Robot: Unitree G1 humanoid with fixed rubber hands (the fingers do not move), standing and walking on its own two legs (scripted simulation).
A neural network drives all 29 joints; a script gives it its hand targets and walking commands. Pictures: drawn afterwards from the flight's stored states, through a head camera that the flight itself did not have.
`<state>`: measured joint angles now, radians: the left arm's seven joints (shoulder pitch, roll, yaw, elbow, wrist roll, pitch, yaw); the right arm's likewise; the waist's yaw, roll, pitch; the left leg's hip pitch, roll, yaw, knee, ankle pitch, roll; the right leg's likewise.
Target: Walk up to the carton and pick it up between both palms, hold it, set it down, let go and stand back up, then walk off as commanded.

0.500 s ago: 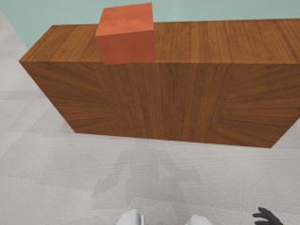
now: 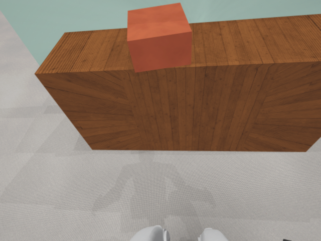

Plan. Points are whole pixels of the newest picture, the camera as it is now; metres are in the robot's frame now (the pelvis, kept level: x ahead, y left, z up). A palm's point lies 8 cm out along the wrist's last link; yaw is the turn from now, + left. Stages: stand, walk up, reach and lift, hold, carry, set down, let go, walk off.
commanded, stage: walk up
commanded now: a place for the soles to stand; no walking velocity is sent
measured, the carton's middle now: (158, 36) +0.90 +0.01 +0.04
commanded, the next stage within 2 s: none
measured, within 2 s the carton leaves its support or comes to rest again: neither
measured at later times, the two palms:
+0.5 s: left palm out of the picture +0.12 +0.41 -0.12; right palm out of the picture +0.03 -0.27 -0.08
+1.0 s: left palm (70, 236) +0.17 +0.27 -0.09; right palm out of the picture +0.14 -0.36 -0.11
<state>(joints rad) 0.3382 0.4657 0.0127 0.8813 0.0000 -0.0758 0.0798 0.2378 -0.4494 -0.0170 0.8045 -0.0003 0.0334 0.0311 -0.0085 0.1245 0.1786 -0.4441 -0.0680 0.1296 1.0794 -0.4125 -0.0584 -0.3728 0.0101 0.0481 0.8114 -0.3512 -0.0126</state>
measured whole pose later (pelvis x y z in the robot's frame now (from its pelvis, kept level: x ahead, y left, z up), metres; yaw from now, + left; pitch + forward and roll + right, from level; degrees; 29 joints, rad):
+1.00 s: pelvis +0.06 -0.03 +0.00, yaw -6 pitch -4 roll +3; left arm 0.21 0.40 0.01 0.87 0.00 -0.06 0.00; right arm 0.14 -0.43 -0.02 0.83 0.00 -0.03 -0.04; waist -0.01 0.00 0.19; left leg -0.47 0.04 -0.03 1.13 -0.53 0.03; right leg -0.42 0.05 0.11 0.92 -0.42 -0.03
